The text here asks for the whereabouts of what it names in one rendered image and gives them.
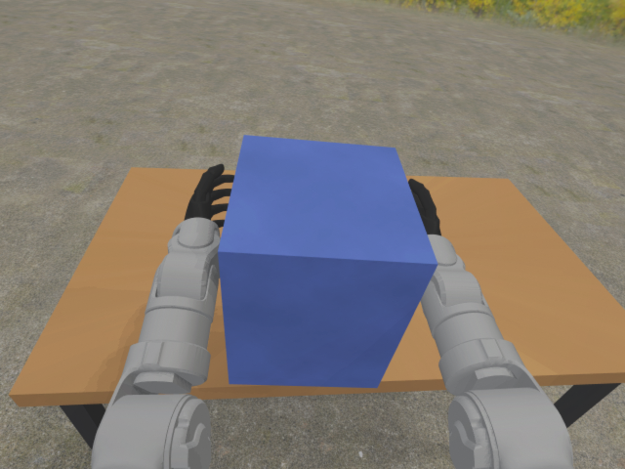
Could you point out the carton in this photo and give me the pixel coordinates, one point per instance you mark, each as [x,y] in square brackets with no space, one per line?
[323,261]

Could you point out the table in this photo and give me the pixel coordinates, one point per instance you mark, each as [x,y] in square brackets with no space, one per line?
[567,328]

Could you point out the right robot upper arm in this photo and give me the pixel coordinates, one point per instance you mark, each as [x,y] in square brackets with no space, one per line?
[515,428]

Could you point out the robot right forearm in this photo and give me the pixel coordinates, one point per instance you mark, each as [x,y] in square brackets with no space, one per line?
[473,352]

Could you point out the left robot hand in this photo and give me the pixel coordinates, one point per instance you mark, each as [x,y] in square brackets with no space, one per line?
[200,203]

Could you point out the left robot upper arm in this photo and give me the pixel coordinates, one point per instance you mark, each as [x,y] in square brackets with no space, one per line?
[155,432]

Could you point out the robot left forearm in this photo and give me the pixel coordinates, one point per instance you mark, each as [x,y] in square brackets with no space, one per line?
[171,355]

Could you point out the right robot hand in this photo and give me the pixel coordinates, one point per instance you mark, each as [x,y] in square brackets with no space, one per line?
[426,207]

